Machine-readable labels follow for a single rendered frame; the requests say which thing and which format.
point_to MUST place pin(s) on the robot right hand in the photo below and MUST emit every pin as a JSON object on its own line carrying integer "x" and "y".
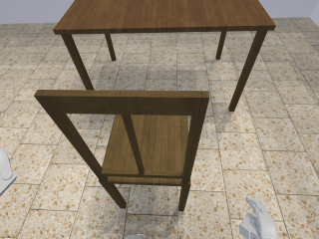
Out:
{"x": 262, "y": 225}

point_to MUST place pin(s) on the chair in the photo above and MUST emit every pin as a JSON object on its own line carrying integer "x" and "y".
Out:
{"x": 149, "y": 143}

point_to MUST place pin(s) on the robot left hand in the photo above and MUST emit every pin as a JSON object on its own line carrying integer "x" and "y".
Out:
{"x": 7, "y": 176}

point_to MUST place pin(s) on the table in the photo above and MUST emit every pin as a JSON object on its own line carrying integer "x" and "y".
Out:
{"x": 165, "y": 16}

